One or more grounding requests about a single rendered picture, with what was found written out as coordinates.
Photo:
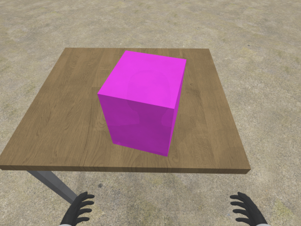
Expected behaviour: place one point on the table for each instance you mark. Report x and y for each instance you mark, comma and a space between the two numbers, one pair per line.
64, 129

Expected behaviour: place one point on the robot left hand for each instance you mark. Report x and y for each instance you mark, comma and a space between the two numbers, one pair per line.
74, 210

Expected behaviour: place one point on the carton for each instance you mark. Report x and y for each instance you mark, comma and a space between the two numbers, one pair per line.
140, 100

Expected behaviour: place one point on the robot right hand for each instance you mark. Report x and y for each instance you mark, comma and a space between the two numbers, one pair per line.
255, 217

